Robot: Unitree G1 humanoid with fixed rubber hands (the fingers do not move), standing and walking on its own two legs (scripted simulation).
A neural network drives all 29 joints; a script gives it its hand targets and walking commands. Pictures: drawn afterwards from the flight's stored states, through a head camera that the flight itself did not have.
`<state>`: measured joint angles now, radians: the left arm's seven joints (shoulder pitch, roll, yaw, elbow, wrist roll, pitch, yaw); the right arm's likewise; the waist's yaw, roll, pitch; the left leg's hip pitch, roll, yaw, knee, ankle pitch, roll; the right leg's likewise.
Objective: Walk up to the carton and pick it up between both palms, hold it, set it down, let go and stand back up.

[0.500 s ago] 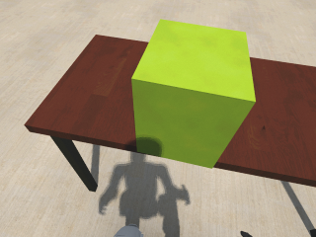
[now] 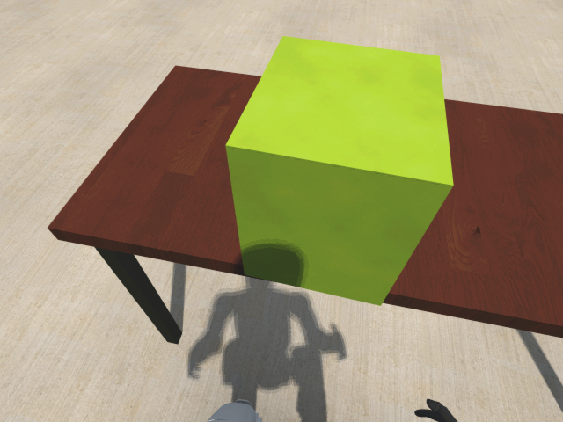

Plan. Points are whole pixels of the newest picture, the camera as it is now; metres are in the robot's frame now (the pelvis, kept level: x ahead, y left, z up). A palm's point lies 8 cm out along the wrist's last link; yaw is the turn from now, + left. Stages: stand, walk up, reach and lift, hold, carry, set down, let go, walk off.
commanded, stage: walk up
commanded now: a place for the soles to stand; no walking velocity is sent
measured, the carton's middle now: (333, 175) +0.44 -0.06 +0.10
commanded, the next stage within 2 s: reach and lift in 0.36 s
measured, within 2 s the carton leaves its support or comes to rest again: neither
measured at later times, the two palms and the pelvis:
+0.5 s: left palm out of the picture +0.09 +0.26 -0.12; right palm out of the picture +0.13 -0.25 -0.12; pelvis -0.01 -0.01 -0.01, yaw -5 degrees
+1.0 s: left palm (128, 391) +0.17 +0.23 -0.06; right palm (467, 404) +0.15 -0.24 -0.04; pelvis -0.01 -0.03 +0.02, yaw -9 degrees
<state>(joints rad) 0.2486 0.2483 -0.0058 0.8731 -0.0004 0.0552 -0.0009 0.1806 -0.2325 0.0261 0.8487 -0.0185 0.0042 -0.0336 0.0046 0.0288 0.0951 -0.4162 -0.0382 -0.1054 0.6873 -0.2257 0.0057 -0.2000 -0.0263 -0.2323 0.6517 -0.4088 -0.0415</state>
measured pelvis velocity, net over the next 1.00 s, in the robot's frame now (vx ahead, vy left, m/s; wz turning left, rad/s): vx -0.01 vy -0.03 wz -0.16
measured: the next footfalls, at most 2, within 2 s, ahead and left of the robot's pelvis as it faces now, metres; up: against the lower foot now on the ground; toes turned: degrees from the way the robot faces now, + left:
none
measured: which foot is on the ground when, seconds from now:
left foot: down 0.00-1.00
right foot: down 0.00-1.00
